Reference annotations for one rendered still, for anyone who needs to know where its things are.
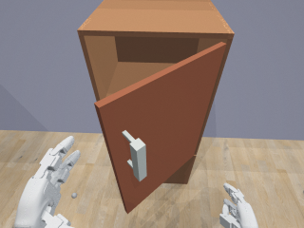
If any right robot hand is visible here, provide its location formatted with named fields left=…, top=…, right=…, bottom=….
left=219, top=182, right=258, bottom=228

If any cupboard door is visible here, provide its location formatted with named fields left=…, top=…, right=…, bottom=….
left=94, top=42, right=227, bottom=214

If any left robot hand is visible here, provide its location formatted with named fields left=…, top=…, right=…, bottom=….
left=14, top=136, right=81, bottom=228

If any handle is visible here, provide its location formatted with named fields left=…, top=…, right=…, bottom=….
left=122, top=130, right=147, bottom=181

